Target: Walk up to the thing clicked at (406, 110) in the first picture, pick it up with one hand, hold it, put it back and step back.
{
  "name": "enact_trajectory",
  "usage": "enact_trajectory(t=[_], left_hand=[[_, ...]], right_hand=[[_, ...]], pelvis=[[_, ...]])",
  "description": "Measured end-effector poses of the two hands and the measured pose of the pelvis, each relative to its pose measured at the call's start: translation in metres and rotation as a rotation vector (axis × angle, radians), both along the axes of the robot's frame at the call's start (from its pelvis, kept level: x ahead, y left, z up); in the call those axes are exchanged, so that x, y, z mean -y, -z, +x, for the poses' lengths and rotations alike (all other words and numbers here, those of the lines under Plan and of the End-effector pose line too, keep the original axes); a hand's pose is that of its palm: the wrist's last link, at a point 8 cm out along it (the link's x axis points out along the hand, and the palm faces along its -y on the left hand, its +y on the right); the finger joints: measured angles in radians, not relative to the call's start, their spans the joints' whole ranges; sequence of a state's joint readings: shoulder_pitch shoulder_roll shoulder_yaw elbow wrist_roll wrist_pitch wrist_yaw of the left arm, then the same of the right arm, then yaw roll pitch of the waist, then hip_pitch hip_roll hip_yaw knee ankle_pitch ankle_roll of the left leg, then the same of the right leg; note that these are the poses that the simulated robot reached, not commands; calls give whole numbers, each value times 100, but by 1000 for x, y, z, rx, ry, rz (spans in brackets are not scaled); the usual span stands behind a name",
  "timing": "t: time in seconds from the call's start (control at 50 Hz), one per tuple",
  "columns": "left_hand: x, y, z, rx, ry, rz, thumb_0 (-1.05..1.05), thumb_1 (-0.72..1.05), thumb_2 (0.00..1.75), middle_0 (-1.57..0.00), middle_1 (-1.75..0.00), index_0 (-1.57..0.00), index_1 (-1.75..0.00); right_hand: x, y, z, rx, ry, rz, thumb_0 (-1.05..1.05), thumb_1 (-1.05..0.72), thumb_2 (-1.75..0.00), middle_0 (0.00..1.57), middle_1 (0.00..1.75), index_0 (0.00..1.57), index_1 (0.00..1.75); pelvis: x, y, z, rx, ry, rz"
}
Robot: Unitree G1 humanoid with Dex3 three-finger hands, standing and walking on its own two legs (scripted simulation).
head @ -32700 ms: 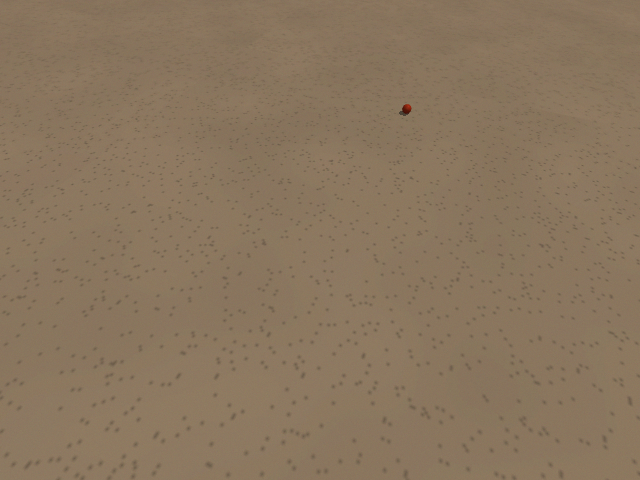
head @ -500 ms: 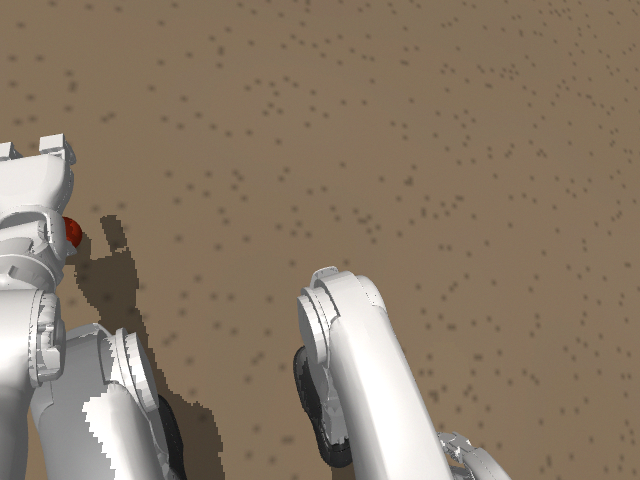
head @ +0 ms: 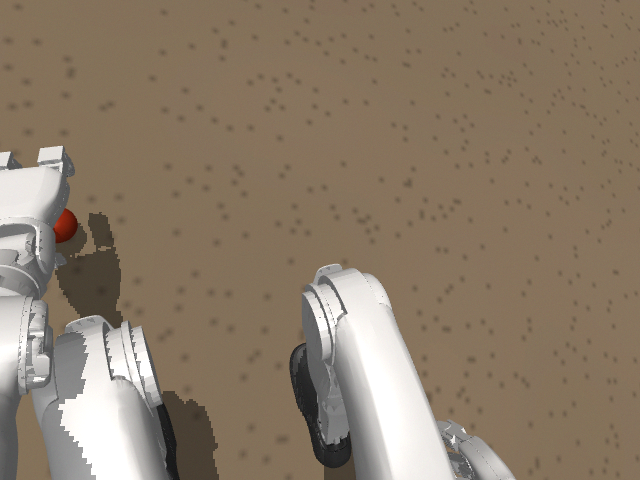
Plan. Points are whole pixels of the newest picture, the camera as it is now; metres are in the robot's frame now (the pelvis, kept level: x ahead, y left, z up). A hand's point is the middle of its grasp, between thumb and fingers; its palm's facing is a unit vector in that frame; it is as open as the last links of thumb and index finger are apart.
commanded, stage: rest palm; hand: left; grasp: from above
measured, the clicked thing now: (55, 224) +0.47 +0.26 -0.28
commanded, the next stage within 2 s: close in 1.40 s
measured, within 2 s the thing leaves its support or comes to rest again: neither
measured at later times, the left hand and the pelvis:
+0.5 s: hand (49, 230) +0.46 +0.26 -0.25, palm faces -0.48 -0.11 -0.87, open 13.7 cm; pelvis +0.01 +0.01 -0.01, yaw -3 degrees
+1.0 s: hand (49, 230) +0.46 +0.26 -0.26, palm faces -0.46 -0.11 -0.88, open 13.5 cm; pelvis +0.00 +0.01 -0.01, yaw -5 degrees
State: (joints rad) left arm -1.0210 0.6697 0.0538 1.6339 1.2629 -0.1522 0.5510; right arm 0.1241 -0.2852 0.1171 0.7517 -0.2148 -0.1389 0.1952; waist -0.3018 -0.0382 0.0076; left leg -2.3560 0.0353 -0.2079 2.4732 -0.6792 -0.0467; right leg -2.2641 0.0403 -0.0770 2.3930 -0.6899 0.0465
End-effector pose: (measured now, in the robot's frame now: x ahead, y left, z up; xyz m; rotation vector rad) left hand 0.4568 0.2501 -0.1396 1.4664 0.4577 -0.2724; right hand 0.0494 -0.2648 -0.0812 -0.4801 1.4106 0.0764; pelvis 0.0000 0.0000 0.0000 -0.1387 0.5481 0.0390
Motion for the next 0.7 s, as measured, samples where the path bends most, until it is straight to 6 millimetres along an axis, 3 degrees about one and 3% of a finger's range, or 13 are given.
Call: enact_trajectory(t=[0.4,0.7], left_hand=[[-8,43,6,-39,-44,4,0,-45,96,-11,-100,-12,-99],[-9,54,7,-14,-23,-1,0,-41,93,-14,-99,-15,-98]], right_hand=[[-18,-1,-30,-106,-46,59,0,-90,-90,20,30,20,30],[-24,-9,-21,-91,-129,86,0,-90,-90,20,30,20,30]], pelvis=[[-4,10,4,23,23,-29],[-7,11,5,46,36,-61]])
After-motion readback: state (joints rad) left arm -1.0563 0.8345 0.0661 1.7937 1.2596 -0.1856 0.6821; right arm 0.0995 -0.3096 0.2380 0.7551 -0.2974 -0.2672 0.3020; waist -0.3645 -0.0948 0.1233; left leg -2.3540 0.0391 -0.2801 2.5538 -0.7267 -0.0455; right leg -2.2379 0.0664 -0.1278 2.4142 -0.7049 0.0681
